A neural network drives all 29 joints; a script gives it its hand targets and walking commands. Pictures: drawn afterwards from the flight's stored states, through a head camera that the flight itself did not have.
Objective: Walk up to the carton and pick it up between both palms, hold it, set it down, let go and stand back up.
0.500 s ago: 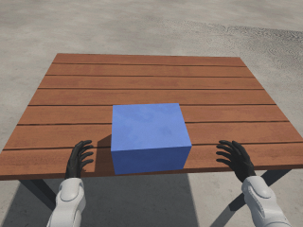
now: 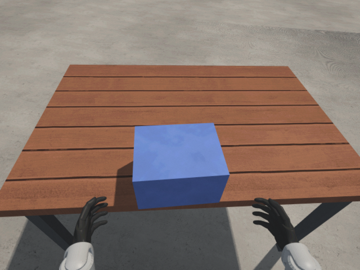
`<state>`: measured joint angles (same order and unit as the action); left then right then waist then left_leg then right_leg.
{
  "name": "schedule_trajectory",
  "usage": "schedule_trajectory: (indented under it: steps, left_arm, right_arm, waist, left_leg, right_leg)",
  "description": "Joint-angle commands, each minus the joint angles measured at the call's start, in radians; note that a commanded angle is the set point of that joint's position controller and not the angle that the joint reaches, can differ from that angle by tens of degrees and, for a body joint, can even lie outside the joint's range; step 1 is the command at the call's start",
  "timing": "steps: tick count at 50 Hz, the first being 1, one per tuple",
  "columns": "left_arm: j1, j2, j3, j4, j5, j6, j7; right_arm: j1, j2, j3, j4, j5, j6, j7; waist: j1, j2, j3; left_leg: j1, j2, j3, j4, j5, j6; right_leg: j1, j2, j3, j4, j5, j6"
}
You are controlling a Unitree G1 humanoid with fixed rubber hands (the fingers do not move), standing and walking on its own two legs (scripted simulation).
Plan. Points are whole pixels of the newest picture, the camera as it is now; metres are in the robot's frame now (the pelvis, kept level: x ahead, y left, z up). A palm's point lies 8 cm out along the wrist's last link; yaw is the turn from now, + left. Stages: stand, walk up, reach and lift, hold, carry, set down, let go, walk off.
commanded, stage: set down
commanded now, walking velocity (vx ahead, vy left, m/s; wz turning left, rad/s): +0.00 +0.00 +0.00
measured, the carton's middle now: (177, 164) +0.40 +0.02 -0.02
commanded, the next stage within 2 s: let go in 0.86 s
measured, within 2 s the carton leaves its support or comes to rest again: neither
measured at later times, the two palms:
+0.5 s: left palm (72, 256) +0.17 +0.24 -0.06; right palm (273, 252) +0.19 -0.21 -0.06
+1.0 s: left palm (69, 262) +0.16 +0.25 -0.08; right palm (267, 263) +0.18 -0.20 -0.08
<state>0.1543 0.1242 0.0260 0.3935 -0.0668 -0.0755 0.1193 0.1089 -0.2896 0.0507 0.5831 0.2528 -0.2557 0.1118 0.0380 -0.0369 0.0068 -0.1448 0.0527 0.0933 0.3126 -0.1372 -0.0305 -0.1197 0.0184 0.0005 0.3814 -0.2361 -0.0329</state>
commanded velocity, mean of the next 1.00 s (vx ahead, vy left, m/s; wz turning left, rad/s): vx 0.00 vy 0.00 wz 0.00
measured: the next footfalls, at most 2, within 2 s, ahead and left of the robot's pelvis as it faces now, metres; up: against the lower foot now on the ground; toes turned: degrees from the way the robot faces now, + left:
none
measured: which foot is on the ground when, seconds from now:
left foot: down 0.00-1.00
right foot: down 0.00-1.00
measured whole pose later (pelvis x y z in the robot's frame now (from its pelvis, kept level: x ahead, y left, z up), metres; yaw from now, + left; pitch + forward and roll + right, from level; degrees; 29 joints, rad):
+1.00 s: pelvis +0.02 +0.02 +0.00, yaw +2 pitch -3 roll +0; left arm 0.20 0.21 0.02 0.52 0.01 0.12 -0.01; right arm 0.16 -0.16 -0.01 0.76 -0.01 -0.22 0.01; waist 0.01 -0.02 0.06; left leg -0.12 0.04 0.07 0.37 -0.20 -0.02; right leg -0.04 0.00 -0.02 0.35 -0.26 -0.01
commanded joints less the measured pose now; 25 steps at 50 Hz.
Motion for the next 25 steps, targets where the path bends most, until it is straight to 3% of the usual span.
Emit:
schedule_trajectory:
  steps: [1,11,25]
  left_arm:
    - [-0.057,0.084,0.028,-0.161,0.009,-0.012,-0.022]
    - [0.03,0.115,0.02,-0.188,0.024,0.016,-0.044]
    - [0.11,0.132,0.028,-0.14,0.06,0.06,-0.086]
  right_arm:
    - [-0.064,-0.123,-0.055,-0.136,-0.026,-0.033,-0.016]
    - [0.028,-0.078,-0.067,-0.154,-0.087,-0.018,-0.031]
    - [0.086,-0.049,-0.066,-0.077,-0.152,-0.025,-0.057]
  waist:
    - [-0.002,-0.024,-0.1]
    - [-0.004,0.015,-0.071]
    - [-0.008,0.03,-0.048]
  left_leg:
    - [0.195,-0.063,-0.028,-0.003,0.132,0.027]
    - [0.246,-0.059,-0.035,0.019,0.231,0.007]
    - [0.297,-0.059,-0.045,0.044,0.343,-0.006]
  right_leg:
    - [-0.094,-0.008,0.04,-0.12,0.229,0.018]
    - [-0.111,-0.004,0.016,-0.144,0.25,0.016]
    - [-0.11,0.003,-0.01,-0.163,0.281,0.019]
